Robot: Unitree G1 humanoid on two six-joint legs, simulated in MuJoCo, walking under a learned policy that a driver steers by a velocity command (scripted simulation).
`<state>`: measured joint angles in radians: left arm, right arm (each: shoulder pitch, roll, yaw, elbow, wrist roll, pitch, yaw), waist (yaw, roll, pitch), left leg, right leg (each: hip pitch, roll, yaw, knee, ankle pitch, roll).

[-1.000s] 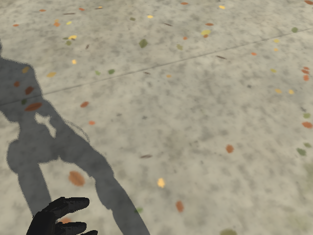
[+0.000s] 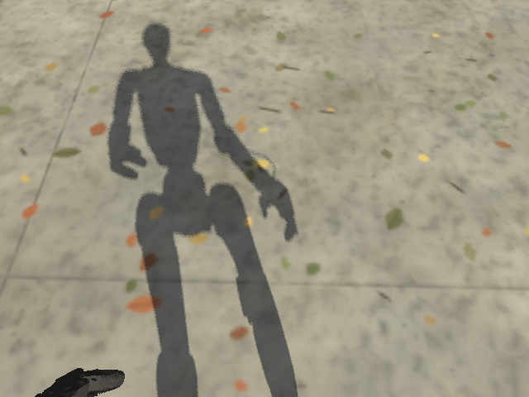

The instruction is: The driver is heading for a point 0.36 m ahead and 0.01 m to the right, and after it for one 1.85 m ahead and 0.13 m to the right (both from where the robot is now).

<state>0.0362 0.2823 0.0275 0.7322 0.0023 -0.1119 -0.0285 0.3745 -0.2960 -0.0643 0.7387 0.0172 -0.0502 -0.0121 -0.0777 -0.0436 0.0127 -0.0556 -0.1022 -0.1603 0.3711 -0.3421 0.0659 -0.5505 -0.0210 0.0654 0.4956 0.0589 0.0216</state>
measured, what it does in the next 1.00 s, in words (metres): walks ahead: right foot, then left foot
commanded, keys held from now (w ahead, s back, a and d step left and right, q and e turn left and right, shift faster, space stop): w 0.18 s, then no key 0.82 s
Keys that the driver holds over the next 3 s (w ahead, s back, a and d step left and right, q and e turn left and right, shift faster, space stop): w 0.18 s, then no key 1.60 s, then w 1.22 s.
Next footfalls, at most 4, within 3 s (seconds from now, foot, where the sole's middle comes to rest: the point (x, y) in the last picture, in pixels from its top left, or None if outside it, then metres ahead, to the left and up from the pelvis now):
0.04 right None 0.20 -0.13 -0.77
0.50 left None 0.40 0.10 -0.77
0.76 right None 0.34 -0.15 -0.77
2.52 right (287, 280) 0.79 -0.12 -0.77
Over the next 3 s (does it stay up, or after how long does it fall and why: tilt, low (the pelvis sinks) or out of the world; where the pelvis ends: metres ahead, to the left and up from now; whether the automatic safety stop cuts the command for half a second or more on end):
stays up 0.88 -0.01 0.00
